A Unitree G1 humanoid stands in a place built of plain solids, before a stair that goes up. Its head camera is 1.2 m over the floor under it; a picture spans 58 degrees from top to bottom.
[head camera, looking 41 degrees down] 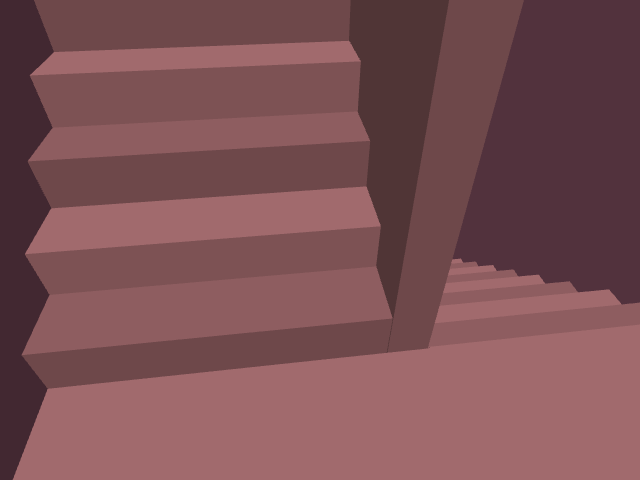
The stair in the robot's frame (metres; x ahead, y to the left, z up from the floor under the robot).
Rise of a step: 0.17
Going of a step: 0.22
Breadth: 1.10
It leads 7 degrees to the left of straight ahead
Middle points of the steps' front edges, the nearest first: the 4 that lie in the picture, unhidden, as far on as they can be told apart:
0.75 0.33 0.18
0.97 0.35 0.35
1.20 0.38 0.53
1.42 0.41 0.70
